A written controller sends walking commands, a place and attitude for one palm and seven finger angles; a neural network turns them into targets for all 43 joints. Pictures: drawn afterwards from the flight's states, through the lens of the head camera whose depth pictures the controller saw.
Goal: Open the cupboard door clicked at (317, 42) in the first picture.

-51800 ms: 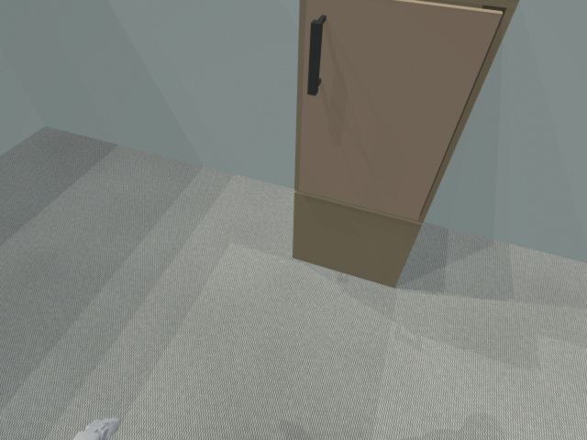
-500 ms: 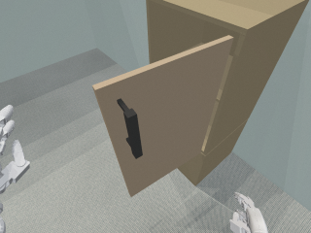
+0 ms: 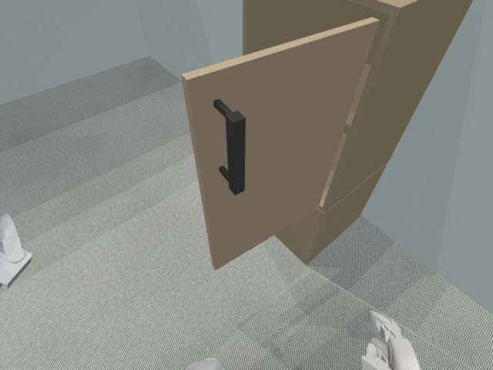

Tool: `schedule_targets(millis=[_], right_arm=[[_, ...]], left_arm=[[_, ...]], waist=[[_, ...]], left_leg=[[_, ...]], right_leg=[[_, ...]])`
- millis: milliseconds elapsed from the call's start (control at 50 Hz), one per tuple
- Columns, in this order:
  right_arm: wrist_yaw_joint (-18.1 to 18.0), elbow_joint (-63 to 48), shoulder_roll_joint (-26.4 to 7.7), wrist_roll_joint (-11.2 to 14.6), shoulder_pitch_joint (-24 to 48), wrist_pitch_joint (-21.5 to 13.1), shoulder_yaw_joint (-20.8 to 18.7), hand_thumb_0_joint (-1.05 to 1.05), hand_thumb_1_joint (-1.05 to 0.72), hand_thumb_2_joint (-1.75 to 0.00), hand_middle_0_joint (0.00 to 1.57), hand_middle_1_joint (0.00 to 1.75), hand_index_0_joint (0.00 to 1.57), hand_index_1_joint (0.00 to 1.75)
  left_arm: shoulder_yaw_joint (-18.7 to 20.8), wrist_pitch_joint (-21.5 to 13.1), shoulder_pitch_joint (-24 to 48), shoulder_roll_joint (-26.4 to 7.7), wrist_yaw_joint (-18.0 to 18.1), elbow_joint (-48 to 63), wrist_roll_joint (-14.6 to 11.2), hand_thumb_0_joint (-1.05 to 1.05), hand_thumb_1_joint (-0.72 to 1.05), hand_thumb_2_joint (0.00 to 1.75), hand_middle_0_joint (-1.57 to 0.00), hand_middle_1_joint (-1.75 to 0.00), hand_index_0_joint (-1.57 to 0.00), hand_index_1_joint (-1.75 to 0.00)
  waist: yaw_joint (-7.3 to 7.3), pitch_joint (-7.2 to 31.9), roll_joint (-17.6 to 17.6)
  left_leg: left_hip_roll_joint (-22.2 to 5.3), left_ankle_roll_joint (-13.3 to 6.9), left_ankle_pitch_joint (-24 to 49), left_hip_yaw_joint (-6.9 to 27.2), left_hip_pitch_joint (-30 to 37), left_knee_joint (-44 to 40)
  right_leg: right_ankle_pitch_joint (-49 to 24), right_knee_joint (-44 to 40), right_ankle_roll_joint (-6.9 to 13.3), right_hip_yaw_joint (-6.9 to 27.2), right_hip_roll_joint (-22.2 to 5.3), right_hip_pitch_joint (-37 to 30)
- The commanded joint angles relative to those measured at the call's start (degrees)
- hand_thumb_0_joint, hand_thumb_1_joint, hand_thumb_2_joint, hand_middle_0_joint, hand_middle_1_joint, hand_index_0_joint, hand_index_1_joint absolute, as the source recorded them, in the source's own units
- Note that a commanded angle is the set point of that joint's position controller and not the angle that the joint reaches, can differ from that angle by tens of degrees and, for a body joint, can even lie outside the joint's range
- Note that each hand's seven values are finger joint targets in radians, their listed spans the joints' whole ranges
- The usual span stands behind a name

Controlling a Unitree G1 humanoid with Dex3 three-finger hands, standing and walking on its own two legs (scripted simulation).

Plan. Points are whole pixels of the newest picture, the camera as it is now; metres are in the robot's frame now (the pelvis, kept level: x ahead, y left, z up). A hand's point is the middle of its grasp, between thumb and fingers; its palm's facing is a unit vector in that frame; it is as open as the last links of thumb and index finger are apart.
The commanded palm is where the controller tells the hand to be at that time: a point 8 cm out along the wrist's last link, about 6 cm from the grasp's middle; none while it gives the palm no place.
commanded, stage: step back with the hand held close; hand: left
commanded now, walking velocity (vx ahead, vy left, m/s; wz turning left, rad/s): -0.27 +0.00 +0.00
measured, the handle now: (229, 149) +0.43 +0.07 +0.14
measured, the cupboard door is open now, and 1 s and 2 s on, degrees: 83 83 83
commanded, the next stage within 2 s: stop stepping back and stand still in 0.28 s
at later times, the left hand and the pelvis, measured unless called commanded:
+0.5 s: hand out of the picture +0.09 +0.23 +0.18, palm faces +0.35 -0.83 -0.44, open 7.4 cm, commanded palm +0.02 +0.28 +0.19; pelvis -0.13 -0.01 +0.00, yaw -3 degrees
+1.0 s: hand out of the picture -0.01 +0.22 +0.19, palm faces +0.38 -0.79 -0.49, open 7.4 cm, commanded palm -0.05 +0.26 +0.19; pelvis -0.21 -0.03 +0.01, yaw -3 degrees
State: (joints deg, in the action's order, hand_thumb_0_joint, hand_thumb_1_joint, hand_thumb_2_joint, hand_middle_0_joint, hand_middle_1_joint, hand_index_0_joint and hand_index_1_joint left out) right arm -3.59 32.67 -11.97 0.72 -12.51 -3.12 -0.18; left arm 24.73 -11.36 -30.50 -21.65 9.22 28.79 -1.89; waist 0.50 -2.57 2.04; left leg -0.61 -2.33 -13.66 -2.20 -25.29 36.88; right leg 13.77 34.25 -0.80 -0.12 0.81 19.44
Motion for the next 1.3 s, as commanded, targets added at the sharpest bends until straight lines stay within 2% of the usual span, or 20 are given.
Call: schedule_targets(millis=[0,80,120,180,380,420,460,480,560,620,700,780,860,880,920,940,1040,1200,1260,1280], right_arm=[[-0.7,-6.5,-7.0,-0.7,3.4,-3.6,-3.2,0.0,-0.9,-0.9,0.2,0.3,0.2,0.3],[-1.6,-6.5,-7.5,-0.9,5.5,-4.0,-2.3,0.0,-0.9,-0.9,0.2,0.3,0.2,0.3],[-2.1,-7.5,-8.4,-1.2,5.8,-5.1,-2.2,0.0,-0.9,-0.9,0.2,0.3,0.2,0.3],[-1.1,-5.7,-6.9,-2.0,4.2,-6.3,-3.4,0.0,-0.9,-0.9,0.2,0.3,0.2,0.3],[0.7,-3.8,-7.0,-1.8,5.2,-7.8,-2.9,0.0,-0.9,-0.9,0.2,0.3,0.2,0.3],[0.9,-4.9,-5.7,-1.3,5.2,-6.8,-2.4,0.0,-0.9,-0.9,0.2,0.3,0.2,0.3],[0.8,-5.1,-5.1,-1.0,6.3,-4.8,-2.0,0.0,-0.9,-0.9,0.2,0.3,0.2,0.3],[0.5,-5.1,-5.7,-1.4,7.3,-4.7,-1.8,0.0,-0.9,-0.9,0.2,0.3,0.2,0.3],[-0.4,-6.0,-4.9,0.0,7.1,-4.4,-1.2,0.0,-0.9,-0.9,0.2,0.3,0.2,0.3],[-1.1,-3.8,-6.7,-0.1,4.4,-5.1,-1.5,0.0,-0.9,-0.9,0.2,0.3,0.2,0.3],[-0.8,-4.3,-7.9,-0.6,2.5,-6.1,-2.3,0.0,-0.9,-0.9,0.2,0.3,0.2,0.3],[-0.6,-4.4,-7.6,-1.1,5.5,-7.1,-2.4,0.0,-0.9,-0.9,0.2,0.3,0.2,0.3],[-0.8,-5.9,-6.7,-1.4,6.2,-5.9,-2.2,0.0,-0.9,-0.9,0.2,0.3,0.2,0.3],[-1.0,-6.2,-6.4,-1.3,6.5,-5.4,-2.5,0.0,-0.9,-0.9,0.2,0.3,0.2,0.3],[-0.5,-6.3,-5.8,-1.4,5.9,-4.0,-3.2,0.0,-0.9,-0.9,0.2,0.3,0.2,0.3],[-0.5,-4.9,-7.6,-1.8,6.0,-4.5,-3.9,0.0,-0.9,-0.9,0.2,0.3,0.2,0.3],[-0.9,-2.1,-6.7,-1.5,4.1,-5.2,-2.3,0.0,-0.9,-0.9,0.2,0.3,0.2,0.3],[-2.0,-3.8,-5.9,-1.4,5.6,-8.0,-2.9,0.0,-0.9,-0.9,0.2,0.3,0.2,0.3],[-1.8,-4.7,-6.0,-1.6,3.9,-8.1,-2.9,0.0,-0.9,-0.9,0.2,0.3,0.2,0.3],[4.6,9.9,-12.5,-1.0,1.6,-10.0,-3.9,0.0,-0.9,-0.9,0.2,0.3,0.2,0.3]], left_arm=[[4.3,-3.7,5.3,-11.3,1.7,14.5,0.1,0.0,0.9,0.9,-0.2,-0.3,-0.2,-0.3],[7.1,-3.5,7.9,-14.3,2.3,15.8,0.0,0.0,0.9,0.9,-0.2,-0.3,-0.2,-0.3],[8.0,-4.9,6.0,-12.7,2.6,15.5,0.2,0.0,0.9,0.9,-0.2,-0.3,-0.2,-0.3],[9.5,-5.6,3.4,-12.9,2.3,11.3,0.2,0.0,0.9,0.9,-0.2,-0.3,-0.2,-0.3],[5.9,-4.2,1.5,-12.5,1.6,17.3,-1.8,0.0,0.9,0.9,-0.2,-0.3,-0.2,-0.3],[7.2,-4.7,-1.2,-13.7,1.0,16.7,-2.1,0.0,0.9,0.9,-0.2,-0.3,-0.2,-0.3],[10.4,-4.9,-2.3,-17.6,0.9,15.8,-2.5,0.0,0.9,0.9,-0.2,-0.3,-0.2,-0.3],[13.0,-5.2,-1.7,-19.4,1.4,16.4,-3.1,0.0,0.9,0.9,-0.2,-0.3,-0.2,-0.3],[10.3,-3.3,-3.1,-14.1,0.9,9.4,-1.8,0.0,0.9,0.9,-0.2,-0.3,-0.2,-0.3],[5.7,-2.7,2.8,-11.0,0.8,5.0,-1.6,0.0,0.9,0.9,-0.2,-0.3,-0.2,-0.3],[2.8,-3.1,6.1,-11.2,1.2,6.5,-0.6,0.0,0.9,0.9,-0.2,-0.3,-0.2,-0.3],[5.6,-3.1,6.2,-13.9,1.4,11.7,0.1,0.0,0.9,0.9,-0.2,-0.3,-0.2,-0.3],[6.5,-2.8,-0.6,-12.7,1.7,10.2,0.5,0.0,0.9,0.9,-0.2,-0.3,-0.2,-0.3],[8.3,-3.0,-1.9,-14.5,1.7,9.3,0.7,0.0,0.9,0.9,-0.2,-0.3,-0.2,-0.3],[7.9,-2.9,-0.2,-14.6,0.9,8.4,0.6,0.0,0.9,0.9,-0.2,-0.3,-0.2,-0.3],[7.1,-3.8,4.0,-13.4,0.7,8.8,0.0,0.0,0.9,0.9,-0.2,-0.3,-0.2,-0.3],[3.6,-5.3,7.1,-10.3,-0.1,-1.2,0.4,0.0,0.9,0.9,-0.2,-0.3,-0.2,-0.3],[5.2,-5.9,5.5,-12.5,2.1,7.1,0.8,0.0,0.9,0.9,-0.2,-0.3,-0.2,-0.3],[7.1,-5.9,3.1,-12.5,2.7,11.4,0.1,0.0,0.9,0.9,-0.2,-0.3,-0.2,-0.3],[-18.7,3.8,5.3,2.3,-5.3,-34.9,5.7,0.0,0.9,0.9,-0.2,-0.3,-0.2,-0.3]], waist=[[-1.46,6.6,-12.9],[-1.6,4.2,-2.2],[-0.24,4.5,16.0],[-0.74,6.4,11.0],[-0.34,12.4,14.9],[-0.12,12.3,9.2],[0.02,9.5,-9.0],[0.8,10.5,-6.9],[-0.38,8.9,-10.2],[-2.22,8.4,-3.5],[-1.63,9.7,9.5],[-0.7,3.0,6.3],[-0.31,2.3,12.1],[0.24,2.9,8.2],[0.46,1.0,-16.2],[-0.51,-1.3,-14.2],[-1.92,0.5,-3.0],[1.18,5.2,-13.9],[-0.03,8.3,-5.8],[-5.46,4.5,2.2]], left_leg=[[0.5,2.4,-9.8,3.1,12.7,14.0],[-1.8,1.7,-5.4,5.0,11.0,-9.2],[-15.7,-4.5,-4.7,22.3,-3.2,-23.1],[-19.4,-8.4,-11.5,23.9,-7.7,-26.1],[-10.2,-1.0,-6.7,10.5,10.1,-26.9],[-4.5,2.0,-5.2,4.6,11.8,-18.9],[1.3,4.3,-2.4,0.7,12.8,5.9],[1.8,4.2,-6.1,2.7,8.5,15.0],[-0.1,2.4,-3.4,1.0,-2.9,5.3],[1.0,0.4,10.5,-0.4,14.0,-12.4],[-13.4,-7.1,31.3,20.1,25.7,-14.7],[-11.6,-5.5,-17.3,17.9,2.4,-28.7],[-7.1,-1.7,-30.0,10.1,-12.1,-26.9],[-4.8,-0.6,-28.0,7.2,-13.5,-19.4],[3.2,2.2,-15.5,0.5,-15.4,19.3],[2.2,2.9,-10.6,4.2,-15.4,30.0],[-1.6,2.9,0.8,2.3,-10.3,27.3],[-0.1,0.8,-4.9,-4.1,4.5,-3.3],[0.7,0.6,0.3,-3.5,14.5,-14.0],[-6.5,-1.1,19.3,5.0,18.3,-8.5]], right_leg=[[16.6,-21.0,8.9,17.7,-16.9,14.2],[5.6,-8.8,3.4,7.1,-8.9,8.5],[8.0,11.4,-0.3,0.5,1.2,-2.0],[13.9,30.3,0.3,5.3,2.3,-3.7],[14.0,-5.0,1.4,-3.5,4.4,-10.2],[7.0,-19.7,3.1,-2.2,1.2,-11.8],[4.4,-25.5,7.0,14.2,-14.4,1.8],[-5.9,-23.3,9.8,15.7,-19.2,2.4],[-40.7,-9.3,7.2,8.4,-14.2,-16.8],[-33.8,-4.1,2.3,4.0,-9.7,-10.7],[10.9,7.6,-0.7,-0.2,-0.5,4.9],[13.0,8.0,0.9,-1.5,-0.5,-8.1],[11.9,-2.5,2.4,-6.3,1.6,-22.6],[13.9,-7.0,3.6,-2.9,-0.3,-23.5],[34.7,-28.5,12.6,33.0,-21.3,-9.2],[33.9,-30.2,11.5,35.2,-23.1,-3.5],[21.2,-25.7,7.8,14.4,-15.5,-1.7],[8.2,-21.6,7.4,9.5,-14.9,-11.2],[1.6,-14.2,5.1,6.3,-10.3,-11.2],[-7.9,3.3,2.4,-3.7,-9.9,4.5]])
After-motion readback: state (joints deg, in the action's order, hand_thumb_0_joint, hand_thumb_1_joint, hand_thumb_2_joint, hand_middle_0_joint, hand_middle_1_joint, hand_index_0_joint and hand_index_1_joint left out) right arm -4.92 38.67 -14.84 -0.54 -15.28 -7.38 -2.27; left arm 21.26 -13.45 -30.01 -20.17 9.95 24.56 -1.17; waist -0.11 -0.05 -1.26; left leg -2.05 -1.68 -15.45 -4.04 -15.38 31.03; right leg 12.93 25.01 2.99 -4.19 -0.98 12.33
